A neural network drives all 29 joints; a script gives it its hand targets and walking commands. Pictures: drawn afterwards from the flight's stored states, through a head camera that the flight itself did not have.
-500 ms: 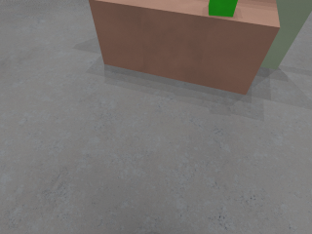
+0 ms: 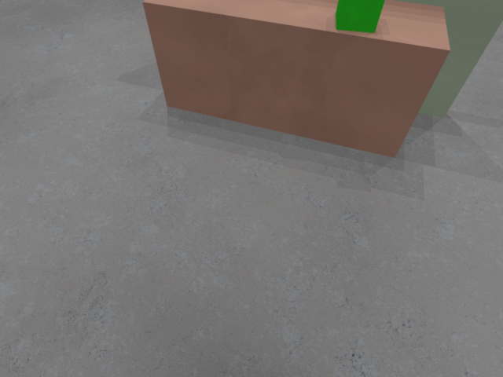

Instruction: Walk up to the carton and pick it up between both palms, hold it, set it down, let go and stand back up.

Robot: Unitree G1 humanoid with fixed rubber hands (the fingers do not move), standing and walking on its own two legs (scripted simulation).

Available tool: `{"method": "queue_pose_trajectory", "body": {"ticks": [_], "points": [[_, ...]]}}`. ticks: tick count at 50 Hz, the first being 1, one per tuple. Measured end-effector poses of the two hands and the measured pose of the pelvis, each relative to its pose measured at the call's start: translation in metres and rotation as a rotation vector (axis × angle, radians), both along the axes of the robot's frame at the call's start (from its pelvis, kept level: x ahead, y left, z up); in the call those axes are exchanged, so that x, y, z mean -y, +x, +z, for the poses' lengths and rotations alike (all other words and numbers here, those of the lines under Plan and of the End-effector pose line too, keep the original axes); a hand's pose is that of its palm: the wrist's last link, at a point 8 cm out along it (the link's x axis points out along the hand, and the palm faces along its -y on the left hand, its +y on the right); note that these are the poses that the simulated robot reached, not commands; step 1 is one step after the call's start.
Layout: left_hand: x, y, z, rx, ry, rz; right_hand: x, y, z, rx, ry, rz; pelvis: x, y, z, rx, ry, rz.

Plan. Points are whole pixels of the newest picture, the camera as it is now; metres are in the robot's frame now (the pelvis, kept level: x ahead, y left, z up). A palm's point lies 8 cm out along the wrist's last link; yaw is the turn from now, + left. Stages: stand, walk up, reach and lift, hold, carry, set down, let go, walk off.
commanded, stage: stand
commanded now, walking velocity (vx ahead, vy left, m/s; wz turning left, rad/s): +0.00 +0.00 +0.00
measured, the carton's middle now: out of the picture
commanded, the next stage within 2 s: walk up in 0.38 s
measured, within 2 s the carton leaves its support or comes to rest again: neither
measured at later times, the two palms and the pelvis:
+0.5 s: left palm out of the picture -0.01 +0.21 -0.15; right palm out of the picture -0.02 -0.20 -0.15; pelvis +0.01 +0.01 +0.00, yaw +0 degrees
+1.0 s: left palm (186, 346) +0.20 +0.14 -0.15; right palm out of the picture -0.01 -0.29 -0.17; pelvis +0.10 -0.08 -0.02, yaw -14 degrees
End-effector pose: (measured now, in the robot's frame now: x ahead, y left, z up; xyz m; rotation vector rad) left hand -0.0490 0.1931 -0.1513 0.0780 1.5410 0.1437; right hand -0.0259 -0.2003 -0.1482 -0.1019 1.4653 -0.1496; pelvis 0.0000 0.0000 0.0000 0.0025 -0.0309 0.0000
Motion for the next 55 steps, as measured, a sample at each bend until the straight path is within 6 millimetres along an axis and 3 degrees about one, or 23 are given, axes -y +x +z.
{"method": "queue_pose_trajectory", "body": {"ticks": [11,22,30,33,36,41,45,47,49,51,55], "points": [[-0.006,0.013,0.001,0.025,0.008,-0.017,0.000,-0.007,0.000,-0.034,-0.006,-0.015,-0.003,0.002,0.000,-0.001,-0.001,-0.004],[-0.017,0.035,0.000,0.079,0.019,-0.022,-0.004,0.000,0.001,-0.004,-0.009,-0.017,-0.007,0.008,0.000,0.001,-0.002,-0.005],[-0.024,0.041,-0.001,0.100,0.037,-0.015,-0.009,0.006,-0.001,0.018,-0.008,-0.011,-0.009,0.005,-0.001,0.005,0.003,-0.007],[-0.026,0.045,-0.003,0.083,0.021,-0.064,0.002,0.005,-0.003,0.064,-0.032,-0.086,-0.007,0.005,-0.005,-0.011,0.012,-0.078],[-0.023,0.076,0.000,0.112,0.008,-0.144,0.021,-0.009,-0.001,0.074,-0.072,-0.166,0.000,0.010,-0.005,-0.024,0.014,-0.119],[-0.009,0.159,0.014,0.260,0.037,-0.225,0.046,-0.033,-0.002,0.012,-0.077,-0.221,0.020,0.036,-0.005,-0.035,0.038,-0.177],[0.019,0.224,0.016,0.344,0.063,-0.293,0.061,-0.032,-0.015,-0.035,-0.040,-0.260,0.047,0.064,-0.015,-0.039,0.063,-0.223],[0.036,0.247,0.012,0.367,0.070,-0.304,0.071,-0.022,-0.025,-0.056,-0.015,-0.268,0.062,0.079,-0.022,-0.037,0.029,-0.237],[0.049,0.253,0.007,0.365,0.070,-0.286,0.082,0.001,-0.028,-0.045,0.007,-0.264,0.077,0.094,-0.024,-0.042,0.012,-0.240],[0.059,0.243,0.002,0.308,0.064,-0.254,0.097,0.040,-0.023,0.022,0.011,-0.256,0.090,0.110,-0.021,-0.047,0.017,-0.260],[0.079,0.216,0.003,0.145,0.032,-0.224,0.136,0.144,-0.003,0.228,-0.027,-0.219,0.110,0.145,-0.009,-0.046,0.009,-0.291]]}}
